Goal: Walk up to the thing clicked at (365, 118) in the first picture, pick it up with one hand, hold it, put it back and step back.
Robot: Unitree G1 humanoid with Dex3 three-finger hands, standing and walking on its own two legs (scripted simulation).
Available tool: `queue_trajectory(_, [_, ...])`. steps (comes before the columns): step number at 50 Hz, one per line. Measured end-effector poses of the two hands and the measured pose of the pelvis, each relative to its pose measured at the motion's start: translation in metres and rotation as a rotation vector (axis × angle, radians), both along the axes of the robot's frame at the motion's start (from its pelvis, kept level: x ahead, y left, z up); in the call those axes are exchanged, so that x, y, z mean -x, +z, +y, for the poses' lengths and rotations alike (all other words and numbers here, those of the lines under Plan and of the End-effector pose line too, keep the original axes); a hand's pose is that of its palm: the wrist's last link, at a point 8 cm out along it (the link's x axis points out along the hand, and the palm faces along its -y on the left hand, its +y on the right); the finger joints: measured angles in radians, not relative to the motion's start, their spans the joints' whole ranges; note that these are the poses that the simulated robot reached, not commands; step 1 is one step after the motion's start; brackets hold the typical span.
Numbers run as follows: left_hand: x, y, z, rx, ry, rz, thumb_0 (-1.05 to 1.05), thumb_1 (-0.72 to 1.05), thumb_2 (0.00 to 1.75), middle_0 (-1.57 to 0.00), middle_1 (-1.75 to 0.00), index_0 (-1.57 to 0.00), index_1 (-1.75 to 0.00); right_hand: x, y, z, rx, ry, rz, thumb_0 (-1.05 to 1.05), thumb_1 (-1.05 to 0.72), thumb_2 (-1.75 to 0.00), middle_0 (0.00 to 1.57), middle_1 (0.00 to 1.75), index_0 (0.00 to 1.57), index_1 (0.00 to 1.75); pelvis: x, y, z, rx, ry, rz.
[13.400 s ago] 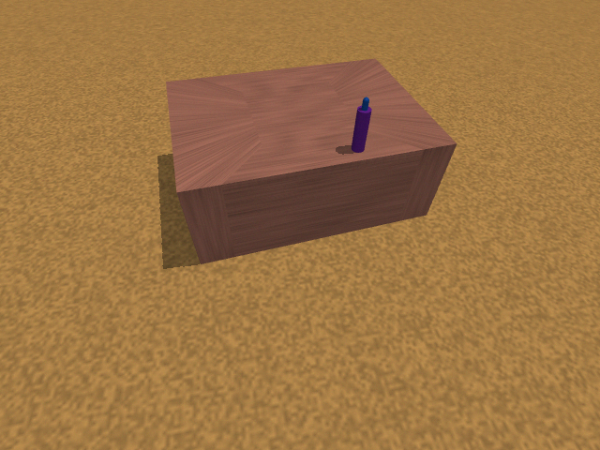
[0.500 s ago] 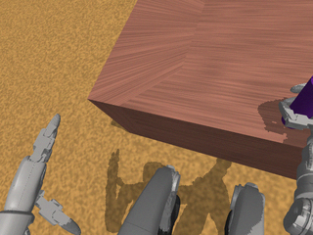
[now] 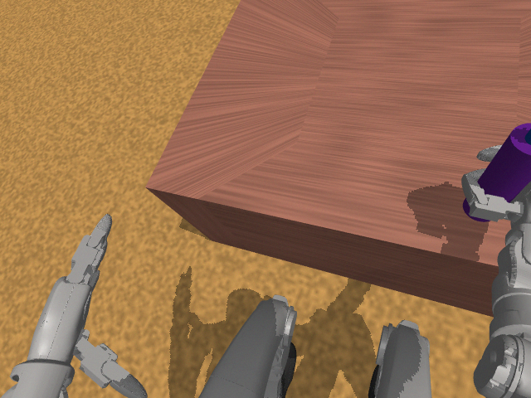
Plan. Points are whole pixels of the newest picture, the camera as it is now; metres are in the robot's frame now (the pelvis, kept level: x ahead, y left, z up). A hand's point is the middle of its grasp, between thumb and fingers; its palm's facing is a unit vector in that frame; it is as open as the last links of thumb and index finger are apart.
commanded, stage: settle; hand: right
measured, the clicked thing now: (510, 170) +0.48 -0.22 +0.01
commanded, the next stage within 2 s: lift in 0.38 s
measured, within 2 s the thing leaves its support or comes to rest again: neither
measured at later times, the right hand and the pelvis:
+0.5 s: hand (497, 172) +0.48 -0.20 +0.00, palm faces +0.14 +0.99 +0.01, open 6.8 cm; pelvis +0.01 +0.00 +0.03, yaw -1 degrees
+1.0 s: hand out of the picture +0.44 -0.21 +0.07, palm faces +0.16 +0.99 -0.01, open 6.8 cm; pelvis +0.02 -0.01 +0.07, yaw -2 degrees
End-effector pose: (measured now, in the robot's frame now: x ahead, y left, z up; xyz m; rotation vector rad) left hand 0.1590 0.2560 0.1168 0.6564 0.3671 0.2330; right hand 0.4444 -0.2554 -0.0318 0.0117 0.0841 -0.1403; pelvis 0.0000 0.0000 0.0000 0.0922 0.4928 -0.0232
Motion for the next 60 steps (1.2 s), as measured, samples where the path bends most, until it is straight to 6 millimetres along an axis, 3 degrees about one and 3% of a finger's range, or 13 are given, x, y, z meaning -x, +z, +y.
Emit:
queue_trajectory(28, [-0.010,-0.005,-0.002,0.084,0.030,0.060,-0.01,-0.55,0.06,-0.06,-0.05,-0.06,-0.06,-0.003,0.036,0.000,-0.009,0.004,-0.003,0.00,0.01,-1.12,0.92,1.08,0.92,1.07,-0.011,0.027,0.000,0.005,-0.007,-0.021])
queue_trajectory(39, [-0.011,0.008,-0.011,0.118,0.030,0.059,-0.01,-0.54,0.06,-0.06,-0.05,-0.06,-0.05,0.008,0.057,-0.003,-0.008,-0.003,-0.006,0.00,0.01,-1.12,0.92,1.08,0.92,1.07,-0.016,0.044,-0.005,0.006,-0.013,-0.052])
queue_trajectory(60, [-0.024,0.005,-0.016,0.290,0.053,0.120,-0.01,-0.55,0.06,-0.06,-0.04,-0.05,-0.05,0.053,0.143,-0.005,0.022,-0.016,-0.043,0.00,0.01,-1.12,0.92,1.07,0.92,1.07,-0.030,0.093,-0.008,0.047,-0.028,-0.171])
